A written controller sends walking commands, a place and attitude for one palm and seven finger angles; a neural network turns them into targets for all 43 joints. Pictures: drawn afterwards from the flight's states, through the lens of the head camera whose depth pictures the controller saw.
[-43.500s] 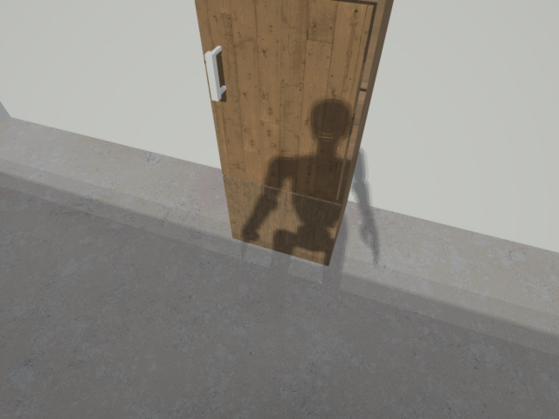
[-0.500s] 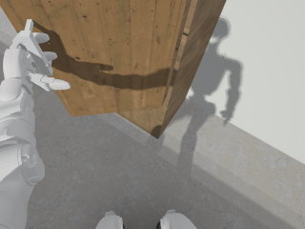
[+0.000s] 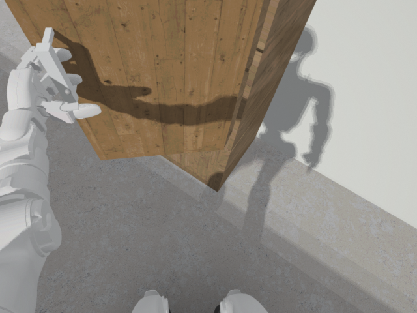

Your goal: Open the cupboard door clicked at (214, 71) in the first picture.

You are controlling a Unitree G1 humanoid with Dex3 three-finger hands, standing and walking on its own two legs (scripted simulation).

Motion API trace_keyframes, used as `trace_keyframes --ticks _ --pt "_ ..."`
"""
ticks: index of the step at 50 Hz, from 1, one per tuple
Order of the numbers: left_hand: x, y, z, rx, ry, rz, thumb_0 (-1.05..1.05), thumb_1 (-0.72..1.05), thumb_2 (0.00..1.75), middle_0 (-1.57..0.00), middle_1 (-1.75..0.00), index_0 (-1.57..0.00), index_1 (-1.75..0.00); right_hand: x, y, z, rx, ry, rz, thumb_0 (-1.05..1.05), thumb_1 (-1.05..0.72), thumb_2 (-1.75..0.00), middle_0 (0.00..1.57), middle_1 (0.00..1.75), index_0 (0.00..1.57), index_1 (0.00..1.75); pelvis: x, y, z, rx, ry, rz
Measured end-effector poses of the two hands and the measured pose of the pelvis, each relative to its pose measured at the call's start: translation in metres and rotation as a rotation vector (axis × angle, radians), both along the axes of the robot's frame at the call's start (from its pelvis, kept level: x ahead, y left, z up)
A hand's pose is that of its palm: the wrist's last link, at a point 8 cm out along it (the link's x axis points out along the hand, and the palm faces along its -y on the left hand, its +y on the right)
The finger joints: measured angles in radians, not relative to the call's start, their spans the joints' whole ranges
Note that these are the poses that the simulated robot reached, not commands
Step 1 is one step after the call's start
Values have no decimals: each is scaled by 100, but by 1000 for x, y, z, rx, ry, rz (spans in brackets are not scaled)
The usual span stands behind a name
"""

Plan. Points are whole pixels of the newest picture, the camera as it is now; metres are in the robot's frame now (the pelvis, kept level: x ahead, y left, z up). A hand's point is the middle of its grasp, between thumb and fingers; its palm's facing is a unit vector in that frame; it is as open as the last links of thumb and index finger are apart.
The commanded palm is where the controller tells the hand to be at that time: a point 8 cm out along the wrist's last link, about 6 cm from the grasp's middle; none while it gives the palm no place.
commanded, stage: close the thumb around the handle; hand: left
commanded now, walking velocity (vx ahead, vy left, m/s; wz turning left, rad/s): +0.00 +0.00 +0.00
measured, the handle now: (61, 68) +0.55 +0.24 +0.10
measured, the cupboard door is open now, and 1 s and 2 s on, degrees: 42 51 86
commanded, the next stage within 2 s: pull the door open along its arc in 0.48 s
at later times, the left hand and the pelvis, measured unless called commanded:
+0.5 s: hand (73, 89) +0.51 +0.21 +0.10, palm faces +0.06 -1.00 +0.00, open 5.4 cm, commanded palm +0.48 +0.26 +0.10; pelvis +0.00 +0.00 +0.00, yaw +0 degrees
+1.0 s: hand (77, 117) +0.44 +0.19 +0.10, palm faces +0.04 -1.00 +0.00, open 5.6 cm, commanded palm +0.38 +0.24 +0.10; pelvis +0.01 +0.00 +0.01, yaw -1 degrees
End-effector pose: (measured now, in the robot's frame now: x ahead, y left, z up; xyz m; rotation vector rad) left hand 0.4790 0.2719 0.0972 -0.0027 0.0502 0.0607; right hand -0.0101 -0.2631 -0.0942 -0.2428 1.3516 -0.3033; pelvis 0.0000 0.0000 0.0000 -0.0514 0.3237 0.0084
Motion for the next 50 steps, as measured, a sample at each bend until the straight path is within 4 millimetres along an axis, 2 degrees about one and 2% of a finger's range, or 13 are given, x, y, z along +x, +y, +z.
trace_keyframes --ticks 17,21,34,40,45,50 --pt "3 -5 1 6 -27 -2 1 59 77 -37 -131 -37 -132 8 11 -3 20 -11 4 0 -91 -90 21 30 20 30 4 6 0 -1 3 -4" --pt "1 -8 3 -4 -43 0 1 74 83 -38 -133 -39 -134 7 11 -4 27 -8 5 0 -91 -90 21 30 20 30 4 6 0 -1 -3 -4" --pt "1 -11 4 12 -22 9 0 76 84 -37 -135 -38 -135 -2 3 -5 16 -2 6 0 -91 -90 21 30 20 30 -4 0 -2 4 0 0" --pt "-10 -13 3 13 -36 5 0 77 82 -37 -135 -36 -135 -2 0 -3 21 -7 -7 0 -91 -90 21 30 20 30 -1 -1 1 9 -8 -11" --pt "-29 -17 2 7 -46 -2 0 77 80 -37 -135 -37 -135 12 -1 -1 38 -53 -15 0 -91 -90 21 30 20 30 6 -2 6 15 -31 -20" --pt "-59 -25 2 1 -58 -19 0 75 77 -37 -135 -37 -135 46 1 3 61 -154 4 0 -91 -90 21 30 20 30 13 -3 11 21 -68 -22"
